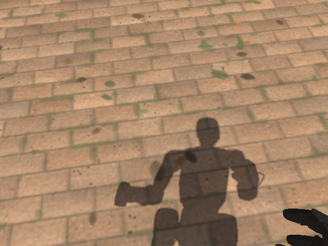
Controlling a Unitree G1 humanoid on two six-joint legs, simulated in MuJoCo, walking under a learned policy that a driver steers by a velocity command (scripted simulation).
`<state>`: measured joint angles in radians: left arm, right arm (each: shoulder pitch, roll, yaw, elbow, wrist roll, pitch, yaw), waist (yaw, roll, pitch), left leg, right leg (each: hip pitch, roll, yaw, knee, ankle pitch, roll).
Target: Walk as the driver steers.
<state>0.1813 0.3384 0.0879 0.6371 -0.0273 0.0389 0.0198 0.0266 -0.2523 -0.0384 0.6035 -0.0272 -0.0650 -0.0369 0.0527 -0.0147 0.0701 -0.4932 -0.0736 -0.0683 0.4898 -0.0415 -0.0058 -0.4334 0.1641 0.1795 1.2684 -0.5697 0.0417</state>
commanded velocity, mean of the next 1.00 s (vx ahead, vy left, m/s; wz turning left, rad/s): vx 0.29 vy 0.00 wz -0.23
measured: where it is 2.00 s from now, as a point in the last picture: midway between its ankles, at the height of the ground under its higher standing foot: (163, 128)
